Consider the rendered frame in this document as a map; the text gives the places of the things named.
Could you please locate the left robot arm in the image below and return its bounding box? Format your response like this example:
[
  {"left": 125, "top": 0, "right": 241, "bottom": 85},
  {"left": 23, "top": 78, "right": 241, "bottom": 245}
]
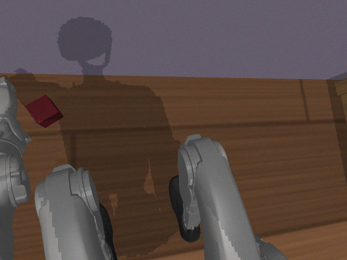
[{"left": 0, "top": 115, "right": 30, "bottom": 260}]

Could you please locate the cube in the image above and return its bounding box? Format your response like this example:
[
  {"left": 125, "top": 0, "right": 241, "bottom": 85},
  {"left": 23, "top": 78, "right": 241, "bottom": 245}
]
[{"left": 25, "top": 95, "right": 64, "bottom": 128}]

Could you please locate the bed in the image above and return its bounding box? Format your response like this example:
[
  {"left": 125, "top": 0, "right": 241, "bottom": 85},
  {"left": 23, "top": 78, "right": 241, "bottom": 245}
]
[{"left": 335, "top": 78, "right": 347, "bottom": 124}]

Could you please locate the left robot foot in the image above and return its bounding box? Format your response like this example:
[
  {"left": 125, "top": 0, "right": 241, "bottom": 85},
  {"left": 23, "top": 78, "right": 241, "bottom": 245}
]
[{"left": 99, "top": 204, "right": 118, "bottom": 260}]

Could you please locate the right robot hand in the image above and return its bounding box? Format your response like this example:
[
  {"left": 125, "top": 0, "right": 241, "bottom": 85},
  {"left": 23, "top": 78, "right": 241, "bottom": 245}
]
[{"left": 254, "top": 235, "right": 288, "bottom": 260}]

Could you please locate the right robot foot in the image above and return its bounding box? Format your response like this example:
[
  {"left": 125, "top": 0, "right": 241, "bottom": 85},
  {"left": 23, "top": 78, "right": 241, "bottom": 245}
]
[{"left": 169, "top": 175, "right": 201, "bottom": 243}]

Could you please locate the left robot hand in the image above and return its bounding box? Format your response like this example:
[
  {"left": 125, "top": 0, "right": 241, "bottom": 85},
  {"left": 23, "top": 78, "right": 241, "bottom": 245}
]
[{"left": 0, "top": 77, "right": 33, "bottom": 144}]

